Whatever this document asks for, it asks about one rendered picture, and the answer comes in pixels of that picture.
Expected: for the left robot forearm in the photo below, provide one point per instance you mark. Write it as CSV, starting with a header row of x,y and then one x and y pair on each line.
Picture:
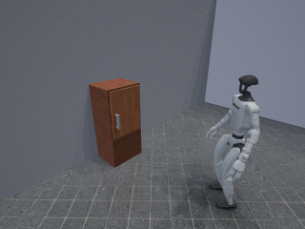
x,y
247,149

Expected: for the robot torso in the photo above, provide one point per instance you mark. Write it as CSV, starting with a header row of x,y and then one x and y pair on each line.
x,y
240,122

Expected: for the handle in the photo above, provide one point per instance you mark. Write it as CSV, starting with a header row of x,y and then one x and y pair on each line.
x,y
118,121

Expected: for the robot left upper arm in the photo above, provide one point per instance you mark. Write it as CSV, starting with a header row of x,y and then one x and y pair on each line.
x,y
253,112

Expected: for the robot right hand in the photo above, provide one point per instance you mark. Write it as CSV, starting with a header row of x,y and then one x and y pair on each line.
x,y
214,130

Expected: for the robot right upper arm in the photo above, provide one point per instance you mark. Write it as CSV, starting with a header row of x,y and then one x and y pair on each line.
x,y
234,96

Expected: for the cupboard door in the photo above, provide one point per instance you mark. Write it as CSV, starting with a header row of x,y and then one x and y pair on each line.
x,y
125,103

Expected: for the right robot foot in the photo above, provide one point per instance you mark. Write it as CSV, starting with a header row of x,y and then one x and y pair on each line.
x,y
216,186

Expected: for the robot left hand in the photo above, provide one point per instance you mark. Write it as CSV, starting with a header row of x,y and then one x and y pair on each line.
x,y
238,166

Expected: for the right robot forearm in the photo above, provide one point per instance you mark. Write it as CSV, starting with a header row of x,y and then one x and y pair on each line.
x,y
223,121

